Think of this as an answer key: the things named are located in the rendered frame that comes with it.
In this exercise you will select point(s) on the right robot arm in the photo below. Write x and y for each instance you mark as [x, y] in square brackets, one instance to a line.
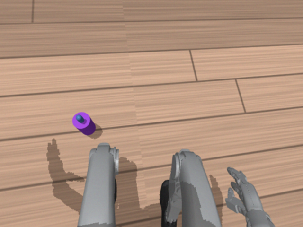
[258, 218]

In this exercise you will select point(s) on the right robot foot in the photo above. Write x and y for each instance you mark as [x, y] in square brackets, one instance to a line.
[164, 197]

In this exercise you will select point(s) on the bottle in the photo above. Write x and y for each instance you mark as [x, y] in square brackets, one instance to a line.
[83, 123]

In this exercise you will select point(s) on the right robot hand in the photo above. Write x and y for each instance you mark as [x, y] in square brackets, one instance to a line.
[246, 191]

